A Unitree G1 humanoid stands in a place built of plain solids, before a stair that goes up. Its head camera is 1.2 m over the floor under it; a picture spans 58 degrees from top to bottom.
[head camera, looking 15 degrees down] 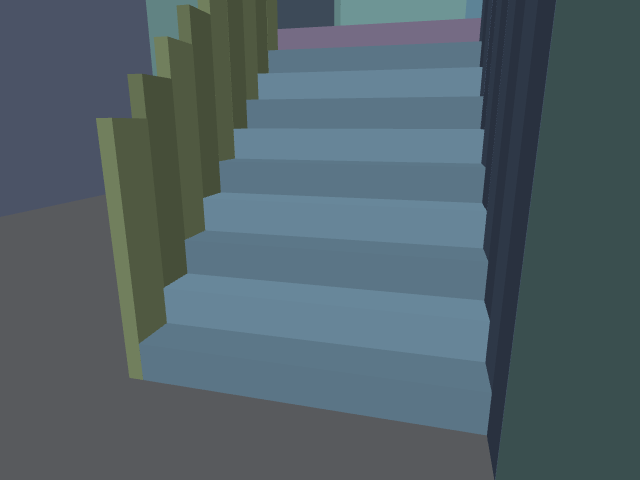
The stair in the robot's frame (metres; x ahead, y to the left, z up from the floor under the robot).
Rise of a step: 0.20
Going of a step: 0.23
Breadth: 1.57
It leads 14 degrees to the right of straight ahead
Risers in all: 10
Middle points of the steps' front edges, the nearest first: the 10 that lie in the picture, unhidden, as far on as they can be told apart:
1.66 0.10 0.20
1.88 0.04 0.39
2.10 -0.02 0.59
2.33 -0.07 0.78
2.55 -0.13 0.98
2.77 -0.19 1.17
3.00 -0.24 1.37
3.22 -0.30 1.56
3.44 -0.36 1.76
3.67 -0.41 1.95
